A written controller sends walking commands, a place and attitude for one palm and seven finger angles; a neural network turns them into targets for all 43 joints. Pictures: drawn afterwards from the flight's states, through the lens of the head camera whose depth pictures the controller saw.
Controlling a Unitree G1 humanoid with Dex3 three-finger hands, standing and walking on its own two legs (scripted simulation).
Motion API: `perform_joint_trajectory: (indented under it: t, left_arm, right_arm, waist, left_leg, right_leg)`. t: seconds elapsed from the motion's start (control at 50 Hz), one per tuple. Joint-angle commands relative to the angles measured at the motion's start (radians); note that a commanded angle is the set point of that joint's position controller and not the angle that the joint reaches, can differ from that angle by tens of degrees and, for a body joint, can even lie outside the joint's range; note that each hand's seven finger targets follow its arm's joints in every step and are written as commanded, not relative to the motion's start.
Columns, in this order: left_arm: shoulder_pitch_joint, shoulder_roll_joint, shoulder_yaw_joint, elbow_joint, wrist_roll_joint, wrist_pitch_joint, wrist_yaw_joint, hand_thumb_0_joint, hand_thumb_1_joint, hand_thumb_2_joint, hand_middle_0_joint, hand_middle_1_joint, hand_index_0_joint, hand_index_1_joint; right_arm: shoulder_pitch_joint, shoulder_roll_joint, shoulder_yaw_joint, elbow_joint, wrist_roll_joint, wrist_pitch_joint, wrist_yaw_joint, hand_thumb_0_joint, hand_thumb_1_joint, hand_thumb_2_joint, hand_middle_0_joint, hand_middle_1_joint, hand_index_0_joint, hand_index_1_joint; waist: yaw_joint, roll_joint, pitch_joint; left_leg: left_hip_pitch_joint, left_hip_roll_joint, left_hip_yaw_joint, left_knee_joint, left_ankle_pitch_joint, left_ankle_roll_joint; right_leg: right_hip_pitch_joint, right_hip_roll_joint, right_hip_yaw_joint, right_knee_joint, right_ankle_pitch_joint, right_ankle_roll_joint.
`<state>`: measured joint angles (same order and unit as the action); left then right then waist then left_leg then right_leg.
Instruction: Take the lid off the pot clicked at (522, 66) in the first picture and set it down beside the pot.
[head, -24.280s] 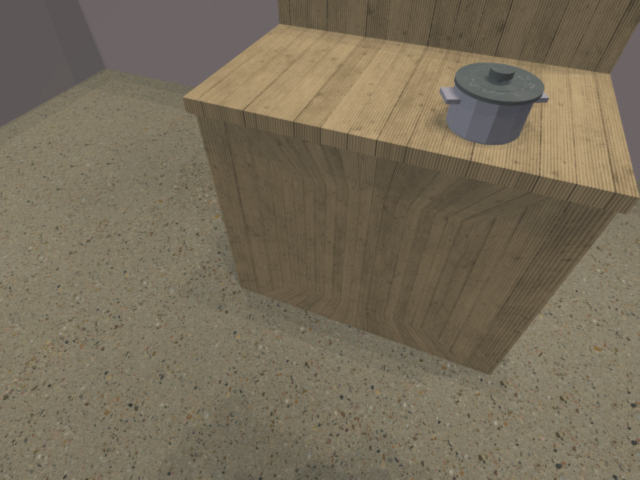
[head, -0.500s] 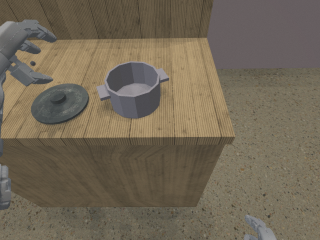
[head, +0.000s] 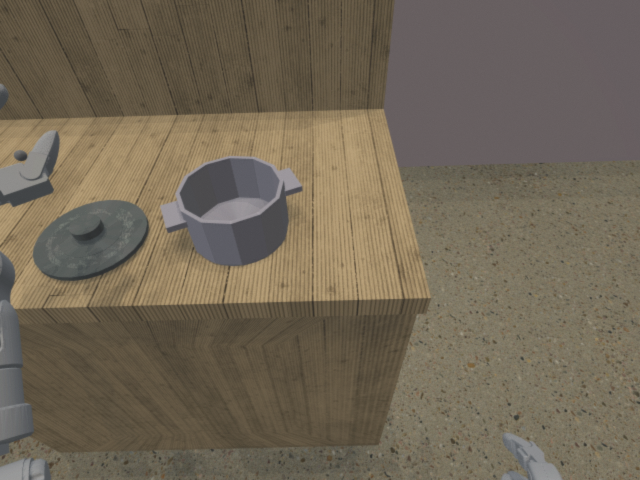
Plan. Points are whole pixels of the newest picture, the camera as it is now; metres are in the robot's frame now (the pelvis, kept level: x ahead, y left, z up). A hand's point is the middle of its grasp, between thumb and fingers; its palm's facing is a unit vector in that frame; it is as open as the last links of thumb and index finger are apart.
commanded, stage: draw the hand back to the body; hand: left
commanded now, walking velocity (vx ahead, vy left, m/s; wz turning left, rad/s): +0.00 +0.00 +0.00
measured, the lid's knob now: (86, 227) +0.43 +0.40 +0.06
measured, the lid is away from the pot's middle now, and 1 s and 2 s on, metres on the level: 0.23 0.23 0.23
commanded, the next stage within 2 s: step back with the hand held close in 1.20 s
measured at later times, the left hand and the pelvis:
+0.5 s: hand (5, 224) +0.24 +0.27 +0.27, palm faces +0.52 -0.82 -0.22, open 7.6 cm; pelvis -0.02 -0.01 +0.00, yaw +0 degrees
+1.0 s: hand out of the picture +0.16 +0.26 +0.25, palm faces +0.47 -0.83 -0.29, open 7.4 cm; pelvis -0.03 +0.02 +0.00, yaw +1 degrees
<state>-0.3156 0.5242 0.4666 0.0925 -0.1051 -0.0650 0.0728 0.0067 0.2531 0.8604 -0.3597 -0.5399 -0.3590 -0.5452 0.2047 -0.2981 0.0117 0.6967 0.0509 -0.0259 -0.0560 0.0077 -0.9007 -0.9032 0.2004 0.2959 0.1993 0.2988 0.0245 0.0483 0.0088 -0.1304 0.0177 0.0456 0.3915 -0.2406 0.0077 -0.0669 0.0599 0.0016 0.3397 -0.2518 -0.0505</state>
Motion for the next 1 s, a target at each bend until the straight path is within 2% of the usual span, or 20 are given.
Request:
perform_joint_trajectory:
  t: [0.0, 0.02, 0.1, 0.16, 0.22, 0.3, 0.32, 0.38, 0.42, 0.46, 0.52, 0.56, 0.6, 0.62, 0.66, 0.76, 0.8, 0.86, 0.9, 0.98]
  left_arm:
    - [-0.225, 0.307, 0.107, -0.158, -0.010, -0.048, 0.017, 0.000, 0.497, 0.878, -0.298, -0.452, -0.298, -0.452]
    - [-0.191, 0.299, 0.105, -0.163, -0.014, -0.046, 0.014, 0.000, 0.522, 0.879, -0.291, -0.442, -0.291, -0.442]
    - [-0.254, 0.259, 0.063, -0.401, -0.018, -0.084, 0.013, 0.000, 0.623, 0.885, -0.267, -0.404, -0.267, -0.404]
    - [-0.188, 0.295, 0.124, -0.343, -0.018, -0.077, 0.028, 0.000, 0.698, 0.889, -0.249, -0.376, -0.249, -0.376]
    - [-0.121, 0.249, 0.104, -0.254, -0.026, -0.065, 0.023, 0.000, 0.774, 0.893, -0.230, -0.347, -0.230, -0.347]
    - [-0.093, 0.157, 0.027, -0.416, -0.033, -0.084, 0.007, 0.000, 0.875, 0.899, -0.206, -0.309, -0.206, -0.309]
    - [-0.079, 0.166, 0.037, -0.437, -0.034, -0.088, 0.010, 0.000, 0.900, 0.900, -0.200, -0.300, -0.200, -0.300]
    - [-0.049, 0.213, 0.102, -0.473, -0.033, -0.093, 0.023, 0.000, 0.900, 0.900, -0.200, -0.300, -0.200, -0.300]
    - [-0.018, 0.231, 0.134, -0.477, -0.033, -0.102, 0.028, 0.000, 0.900, 0.900, -0.200, -0.300, -0.200, -0.300]
    - [0.034, 0.174, 0.102, -0.452, -0.037, -0.096, 0.022, 0.000, 0.900, 0.900, -0.200, -0.300, -0.200, -0.300]
    - [0.081, 0.090, 0.020, -0.522, -0.037, -0.103, 0.010, 0.000, 0.900, 0.900, -0.200, -0.300, -0.200, -0.300]
    - [0.124, 0.097, 0.032, -0.543, -0.039, -0.102, 0.012, 0.000, 0.900, 0.900, -0.200, -0.300, -0.200, -0.300]
    - [0.141, 0.116, 0.055, -0.603, -0.037, -0.113, 0.013, 0.000, 0.900, 0.900, -0.200, -0.300, -0.200, -0.300]
    - [0.176, 0.149, 0.100, -0.605, -0.040, -0.116, 0.018, 0.000, 0.900, 0.900, -0.200, -0.300, -0.200, -0.300]
    - [0.224, 0.153, 0.121, -0.642, -0.042, -0.121, 0.018, 0.000, 0.900, 0.900, -0.200, -0.300, -0.200, -0.300]
    - [0.300, 0.057, 0.030, -0.686, -0.037, -0.118, 0.006, 0.000, 0.900, 0.900, -0.200, -0.300, -0.200, -0.300]
    - [0.337, 0.055, 0.033, -0.723, -0.034, -0.120, 0.005, 0.000, 0.900, 0.900, -0.200, -0.300, -0.200, -0.300]
    - [0.402, 0.077, 0.067, -0.755, -0.038, -0.120, 0.007, 0.000, 0.900, 0.900, -0.200, -0.300, -0.200, -0.300]
    - [0.424, 0.066, 0.054, -0.834, -0.032, -0.130, 0.004, 0.000, 0.900, 0.900, -0.200, -0.300, -0.200, -0.300]
    - [0.485, 0.026, 0.019, -0.838, -0.027, -0.117, 0.005, 0.000, 0.900, 0.900, -0.200, -0.300, -0.200, -0.300]
  right_arm:
    - [-0.115, -0.108, -0.037, -0.143, 0.001, -0.049, -0.009, 0.000, -0.900, -0.900, 0.200, 0.300, 0.200, 0.300]
    - [-0.122, -0.106, -0.036, -0.146, 0.000, -0.046, -0.009, 0.000, -0.900, -0.900, 0.200, 0.300, 0.200, 0.300]
    - [-0.170, -0.084, -0.028, -0.170, 0.000, -0.071, -0.004, 0.000, -0.900, -0.900, 0.200, 0.300, 0.200, 0.300]
    - [-0.167, -0.083, -0.027, -0.150, -0.009, -0.074, -0.011, 0.000, -0.900, -0.900, 0.200, 0.300, 0.200, 0.300]
    - [-0.162, -0.077, -0.027, -0.139, -0.010, -0.067, -0.017, 0.000, -0.900, -0.900, 0.200, 0.300, 0.200, 0.300]
    - [-0.196, -0.062, -0.021, -0.169, -0.008, -0.082, -0.010, 0.000, -0.900, -0.900, 0.200, 0.300, 0.200, 0.300]
    - [-0.202, -0.061, -0.020, -0.167, -0.012, -0.086, -0.011, 0.000, -0.900, -0.900, 0.200, 0.300, 0.200, 0.300]
    - [-0.203, -0.061, -0.021, -0.160, -0.022, -0.092, -0.016, 0.000, -0.900, -0.900, 0.200, 0.300, 0.200, 0.300]
    - [-0.201, -0.059, -0.024, -0.152, -0.026, -0.093, -0.021, 0.000, -0.900, -0.900, 0.200, 0.300, 0.200, 0.300]
    - [-0.204, -0.051, -0.021, -0.152, -0.026, -0.094, -0.022, 0.000, -0.900, -0.900, 0.200, 0.300, 0.200, 0.300]
    - [-0.220, -0.046, -0.019, -0.161, -0.025, -0.103, -0.017, 0.000, -0.900, -0.900, 0.200, 0.300, 0.200, 0.300]
    - [-0.216, -0.046, -0.019, -0.164, -0.028, -0.107, -0.017, 0.000, -0.900, -0.900, 0.200, 0.300, 0.200, 0.300]
    - [-0.222, -0.045, -0.021, -0.166, -0.029, -0.110, -0.016, 0.000, -0.900, -0.900, 0.200, 0.300, 0.200, 0.300]
    - [-0.219, -0.048, -0.024, -0.161, -0.035, -0.111, -0.020, 0.000, -0.900, -0.900, 0.200, 0.300, 0.200, 0.300]
    - [-0.218, -0.044, -0.025, -0.163, -0.041, -0.112, -0.019, 0.000, -0.900, -0.900, 0.200, 0.300, 0.200, 0.300]
    - [-0.220, -0.037, -0.020, -0.167, -0.042, -0.121, -0.013, 0.000, -0.900, -0.900, 0.200, 0.300, 0.200, 0.300]
    - [-0.220, -0.036, -0.021, -0.171, -0.042, -0.123, -0.010, 0.000, -0.900, -0.900, 0.200, 0.300, 0.200, 0.300]
    - [-0.217, -0.036, -0.023, -0.172, -0.049, -0.121, -0.010, 0.000, -0.900, -0.900, 0.200, 0.300, 0.200, 0.300]
    - [-0.224, -0.030, -0.023, -0.180, -0.049, -0.125, -0.006, 0.000, -0.900, -0.900, 0.200, 0.300, 0.200, 0.300]
    - [-0.218, -0.026, -0.019, -0.180, -0.052, -0.129, -0.005, 0.000, -0.900, -0.900, 0.200, 0.300, 0.200, 0.300]
  waist:
    - [0.005, -0.048, -0.209]
    - [0.008, -0.049, -0.207]
    - [0.007, 0.073, -0.271]
    - [0.018, 0.008, -0.214]
    - [0.010, -0.062, -0.124]
    - [0.013, 0.054, -0.161]
    - [0.018, 0.066, -0.164]
    - [0.030, -0.010, -0.178]
    - [0.032, -0.006, -0.176]
    - [0.032, -0.023, -0.134]
    - [0.023, 0.055, -0.113]
    - [0.029, 0.004, -0.105]
    - [0.031, 0.018, -0.115]
    - [0.040, 0.007, -0.130]
    - [0.049, -0.018, -0.142]
    - [0.035, 0.024, -0.085]
    - [0.034, 0.034, -0.074]
    - [0.044, -0.016, -0.071]
    - [0.042, 0.036, -0.100]
    - [0.038, 0.033, -0.041]
  left_leg:
    - [0.105, 0.001, 0.025, 0.014, 0.356, 0.053]
    - [0.106, 0.001, 0.026, 0.011, 0.339, 0.053]
    - [0.173, -0.005, 0.021, 0.013, 0.358, 0.052]
    - [0.145, -0.003, 0.019, 0.001, 0.328, 0.050]
    - [0.115, -0.002, 0.022, -0.011, 0.255, 0.053]
    - [0.166, -0.005, 0.018, -0.019, 0.247, 0.051]
    - [0.175, -0.004, 0.016, -0.020, 0.252, 0.049]
    - [0.163, -0.004, 0.006, -0.025, 0.268, 0.051]
    - [0.158, -0.003, 0.006, -0.026, 0.262, 0.050]
    - [0.149, -0.003, 0.007, -0.034, 0.242, 0.048]
    - [0.172, 0.000, 0.006, -0.042, 0.217, 0.044]
    - [0.163, 0.002, -0.004, -0.050, 0.210, 0.046]
    - [0.170, 0.001, -0.006, -0.047, 0.221, 0.046]
    - [0.166, 0.003, -0.006, -0.045, 0.222, 0.046]
    - [0.156, 0.003, -0.012, -0.042, 0.239, 0.045]
    - [0.158, 0.008, -0.017, -0.052, 0.221, 0.038]
    - [0.157, 0.009, -0.019, -0.052, 0.212, 0.038]
    - [0.141, 0.011, -0.028, -0.053, 0.208, 0.038]
    - [0.158, 0.010, -0.027, -0.045, 0.217, 0.036]
    - [0.134, 0.015, -0.039, -0.058, 0.168, 0.028]
  right_leg:
    - [0.036, -0.054, 0.009, -0.011, 0.512, 0.036]
    - [0.037, -0.058, 0.014, -0.014, 0.505, 0.039]
    - [0.042, -0.058, 0.019, -0.019, 0.488, 0.034]
    - [0.028, -0.051, 0.018, -0.030, 0.455, 0.035]
    - [-0.014, -0.049, 0.016, -0.061, 0.368, 0.039]
    - [-0.011, -0.051, 0.017, -0.072, 0.330, 0.031]
    - [-0.013, -0.049, 0.017, -0.072, 0.329, 0.029]
    - [0.016, -0.045, 0.017, -0.066, 0.349, 0.030]
    - [0.019, -0.047, 0.018, -0.070, 0.340, 0.028]
    - [0.004, -0.046, 0.015, -0.080, 0.313, 0.030]
    - [-0.027, -0.044, 0.012, -0.094, 0.262, 0.026]
    - [-0.023, -0.041, 0.007, -0.095, 0.245, 0.026]
    - [-0.012, -0.042, 0.010, -0.094, 0.256, 0.023]
    - [-0.003, -0.043, 0.011, -0.092, 0.259, 0.024]
    - [0.020, -0.044, 0.013, -0.083, 0.282, 0.022]
    - [-0.022, -0.041, 0.005, -0.092, 0.244, 0.020]
    - [-0.026, -0.041, 0.005, -0.097, 0.226, 0.018]
    - [-0.015, -0.040, 0.004, -0.096, 0.223, 0.017]
    - [-0.006, -0.043, 0.009, -0.090, 0.231, 0.015]
    - [-0.041, -0.039, 0.004, -0.103, 0.167, 0.013]
